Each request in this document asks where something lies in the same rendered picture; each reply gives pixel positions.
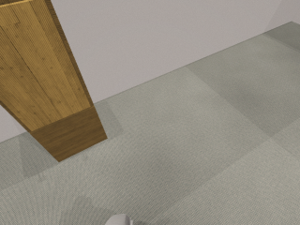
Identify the cupboard door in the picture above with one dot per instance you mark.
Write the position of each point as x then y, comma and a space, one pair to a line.
38, 82

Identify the robot left thigh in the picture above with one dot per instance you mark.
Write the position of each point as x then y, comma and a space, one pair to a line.
120, 219

